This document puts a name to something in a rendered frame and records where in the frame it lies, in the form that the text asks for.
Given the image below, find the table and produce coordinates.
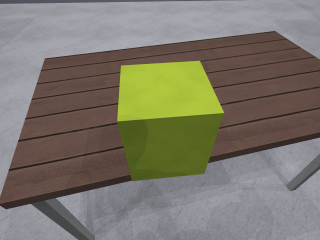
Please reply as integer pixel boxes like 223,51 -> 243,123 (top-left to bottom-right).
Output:
0,31 -> 320,240

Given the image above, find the carton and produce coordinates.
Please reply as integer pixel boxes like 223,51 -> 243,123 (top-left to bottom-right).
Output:
117,61 -> 224,181

